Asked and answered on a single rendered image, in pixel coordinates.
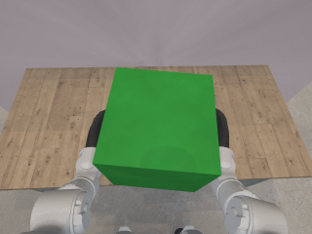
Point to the table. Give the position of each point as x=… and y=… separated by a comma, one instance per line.
x=54, y=108

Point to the robot left shin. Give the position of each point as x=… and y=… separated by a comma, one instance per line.
x=124, y=228

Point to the robot right hand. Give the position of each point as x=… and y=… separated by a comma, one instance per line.
x=222, y=129

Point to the robot left forearm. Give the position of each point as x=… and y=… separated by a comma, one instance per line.
x=86, y=178

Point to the right robot upper arm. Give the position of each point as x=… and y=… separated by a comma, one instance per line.
x=248, y=215

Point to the robot shin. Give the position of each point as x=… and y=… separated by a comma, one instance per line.
x=188, y=227
x=124, y=228

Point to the robot right forearm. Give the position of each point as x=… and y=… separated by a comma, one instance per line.
x=226, y=186

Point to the robot right shin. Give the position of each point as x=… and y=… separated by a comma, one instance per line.
x=188, y=227

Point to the robot left hand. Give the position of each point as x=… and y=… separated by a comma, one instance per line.
x=93, y=134

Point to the carton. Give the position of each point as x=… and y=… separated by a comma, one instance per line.
x=159, y=130

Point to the left robot upper arm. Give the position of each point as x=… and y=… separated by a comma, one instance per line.
x=61, y=211

